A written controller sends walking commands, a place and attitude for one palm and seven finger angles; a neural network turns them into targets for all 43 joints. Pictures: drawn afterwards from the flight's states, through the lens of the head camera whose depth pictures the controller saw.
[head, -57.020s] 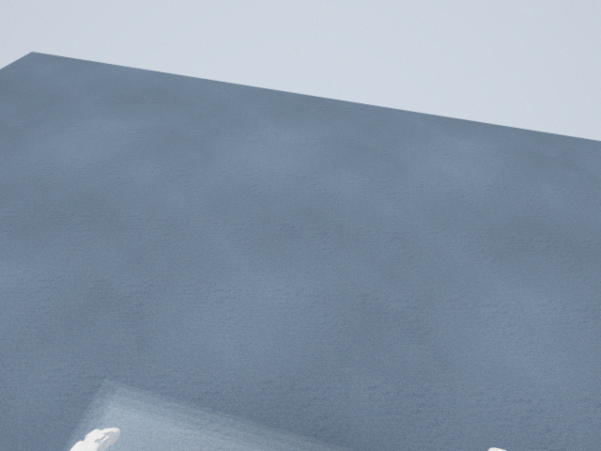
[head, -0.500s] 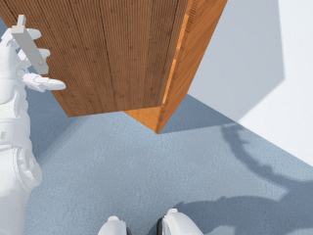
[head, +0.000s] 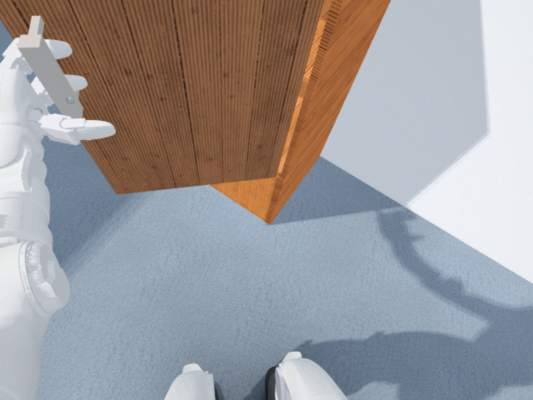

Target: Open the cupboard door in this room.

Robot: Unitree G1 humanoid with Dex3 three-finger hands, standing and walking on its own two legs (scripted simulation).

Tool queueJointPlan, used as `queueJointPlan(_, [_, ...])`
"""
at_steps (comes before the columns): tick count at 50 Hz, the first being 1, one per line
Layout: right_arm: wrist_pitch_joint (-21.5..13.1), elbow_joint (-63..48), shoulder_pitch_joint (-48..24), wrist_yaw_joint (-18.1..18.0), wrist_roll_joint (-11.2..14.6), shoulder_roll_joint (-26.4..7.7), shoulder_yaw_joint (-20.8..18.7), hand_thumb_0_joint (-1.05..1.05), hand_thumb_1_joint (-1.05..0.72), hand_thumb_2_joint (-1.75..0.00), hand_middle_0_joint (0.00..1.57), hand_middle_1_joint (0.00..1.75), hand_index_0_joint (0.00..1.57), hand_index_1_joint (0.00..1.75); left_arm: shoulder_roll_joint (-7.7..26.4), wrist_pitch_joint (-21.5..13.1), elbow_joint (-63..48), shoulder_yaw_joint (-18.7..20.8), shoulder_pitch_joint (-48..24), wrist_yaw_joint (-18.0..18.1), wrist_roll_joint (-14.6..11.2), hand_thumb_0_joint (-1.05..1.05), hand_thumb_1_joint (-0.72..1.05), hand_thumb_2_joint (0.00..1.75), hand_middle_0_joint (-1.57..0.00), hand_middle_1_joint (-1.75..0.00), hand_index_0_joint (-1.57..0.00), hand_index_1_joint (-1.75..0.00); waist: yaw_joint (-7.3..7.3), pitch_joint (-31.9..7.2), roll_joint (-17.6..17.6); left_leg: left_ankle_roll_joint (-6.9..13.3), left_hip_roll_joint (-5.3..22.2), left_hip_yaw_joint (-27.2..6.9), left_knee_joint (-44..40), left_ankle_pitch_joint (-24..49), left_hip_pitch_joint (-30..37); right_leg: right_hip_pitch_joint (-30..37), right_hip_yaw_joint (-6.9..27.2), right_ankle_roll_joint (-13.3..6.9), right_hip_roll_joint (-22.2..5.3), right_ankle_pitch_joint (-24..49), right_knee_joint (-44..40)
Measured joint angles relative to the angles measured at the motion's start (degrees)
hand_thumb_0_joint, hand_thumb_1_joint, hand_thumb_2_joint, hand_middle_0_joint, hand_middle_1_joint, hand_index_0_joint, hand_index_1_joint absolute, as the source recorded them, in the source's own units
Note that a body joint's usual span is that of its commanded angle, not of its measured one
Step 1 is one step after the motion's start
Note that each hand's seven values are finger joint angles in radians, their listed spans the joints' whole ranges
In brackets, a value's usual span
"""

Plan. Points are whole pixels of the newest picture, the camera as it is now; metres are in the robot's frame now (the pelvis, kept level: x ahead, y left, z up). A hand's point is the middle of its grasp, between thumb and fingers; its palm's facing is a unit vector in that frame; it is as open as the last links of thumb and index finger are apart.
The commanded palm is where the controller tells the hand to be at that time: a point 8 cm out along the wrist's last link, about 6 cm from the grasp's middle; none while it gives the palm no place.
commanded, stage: close the thumb around the handle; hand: left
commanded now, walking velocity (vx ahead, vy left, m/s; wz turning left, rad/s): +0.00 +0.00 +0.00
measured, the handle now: (56, 71) +0.58 +0.25 +0.08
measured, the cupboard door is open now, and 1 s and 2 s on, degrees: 44 51 83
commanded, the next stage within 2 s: pull the door open along its arc in 0.52 s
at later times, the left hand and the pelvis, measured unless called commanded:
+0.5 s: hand (70, 99) +0.52 +0.23 +0.09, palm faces +0.08 -1.00 +0.00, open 5.8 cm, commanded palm +0.50 +0.27 +0.09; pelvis +0.00 +0.01 +0.00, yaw -1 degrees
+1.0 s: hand (74, 128) +0.48 +0.21 +0.08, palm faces +0.05 -1.00 +0.00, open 6.0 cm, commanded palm +0.41 +0.26 +0.09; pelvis +0.01 +0.01 +0.01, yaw -2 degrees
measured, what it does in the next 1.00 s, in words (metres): stands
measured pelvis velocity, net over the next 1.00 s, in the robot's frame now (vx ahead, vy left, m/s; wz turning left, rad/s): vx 0.01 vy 0.01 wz -0.04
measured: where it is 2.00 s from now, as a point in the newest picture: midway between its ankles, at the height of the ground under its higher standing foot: outside the picture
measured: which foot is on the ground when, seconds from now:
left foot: down 0.00-1.00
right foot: down 0.00-1.00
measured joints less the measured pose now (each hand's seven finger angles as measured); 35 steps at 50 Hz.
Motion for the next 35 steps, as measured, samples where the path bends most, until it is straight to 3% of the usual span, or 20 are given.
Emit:
queueJointPlan(21, [0.0,0.1,0.6,0.2,-0.2,0.3,0.1,0.01,-0.91,-0.9,0.2,0.29,0.2,0.3,-0.2,-0.2,-0.3,0.5,0.4,0.1,0.0,0.01,0.68,0.8,-0.38,-1.32,-0.38,-1.33,-0.19,-0.1,0.2,0.3,-0.1,0.3,0.0,-0.3,0.0,0.0,0.4,0.4,0.0,0.0,-0.2])
queueJointPlan(35, [0.3,-0.9,0.4,0.1,0.0,0.3,0.0,0.01,-0.91,-0.9,0.2,0.29,0.2,0.3,-0.3,0.1,-1.2,1.1,1.4,-0.4,-0.4,0.01,0.7,0.8,-0.35,-1.34,-0.38,-1.35,-0.36,-0.2,0.1,0.5,0.1,0.8,-0.2,-0.4,0.5,0.4,0.9,0.6,0.2,0.2,-0.6])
